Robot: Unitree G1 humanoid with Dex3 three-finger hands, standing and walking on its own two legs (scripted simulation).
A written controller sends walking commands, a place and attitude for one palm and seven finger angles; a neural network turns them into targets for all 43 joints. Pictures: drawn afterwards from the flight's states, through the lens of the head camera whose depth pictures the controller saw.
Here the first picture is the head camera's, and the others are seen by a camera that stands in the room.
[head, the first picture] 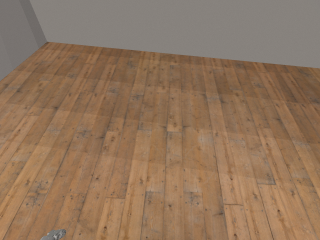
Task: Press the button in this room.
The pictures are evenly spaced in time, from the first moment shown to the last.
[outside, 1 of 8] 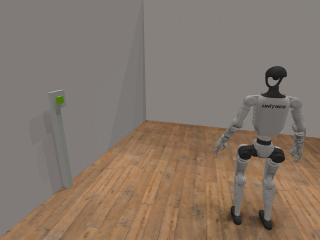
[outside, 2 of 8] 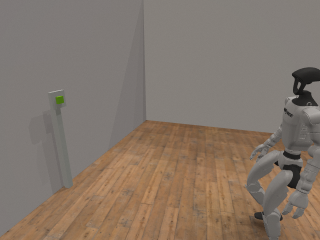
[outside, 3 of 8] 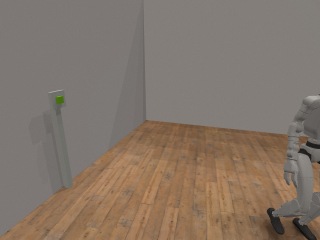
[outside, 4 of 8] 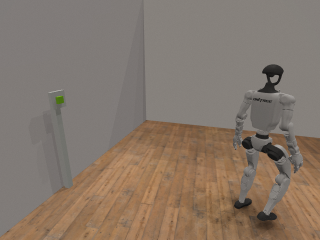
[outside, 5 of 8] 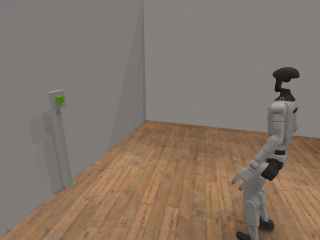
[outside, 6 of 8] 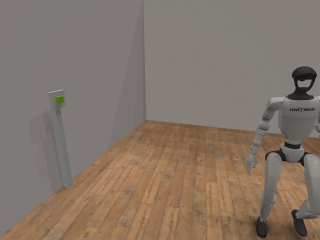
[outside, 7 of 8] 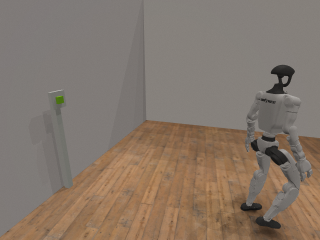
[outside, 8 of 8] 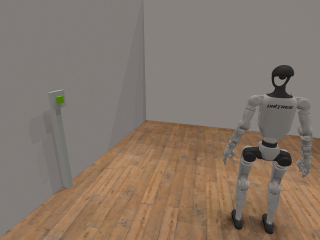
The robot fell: no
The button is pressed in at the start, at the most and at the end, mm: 0 0 0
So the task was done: no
